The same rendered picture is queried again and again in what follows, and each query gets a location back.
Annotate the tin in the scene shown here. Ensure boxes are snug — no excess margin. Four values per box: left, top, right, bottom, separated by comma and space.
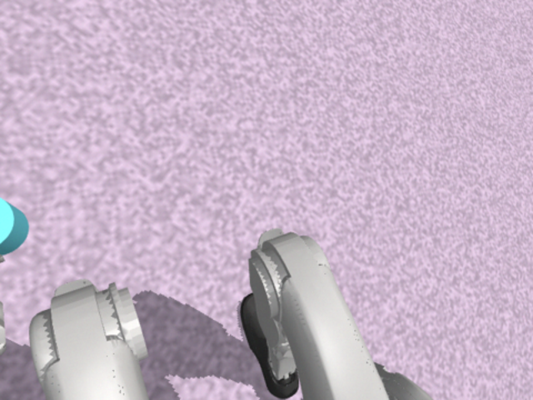
0, 198, 29, 255

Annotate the right robot foot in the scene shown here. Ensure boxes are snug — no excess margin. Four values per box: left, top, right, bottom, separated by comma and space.
241, 293, 299, 399

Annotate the right robot hand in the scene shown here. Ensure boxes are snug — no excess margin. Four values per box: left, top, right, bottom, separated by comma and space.
374, 362, 433, 400

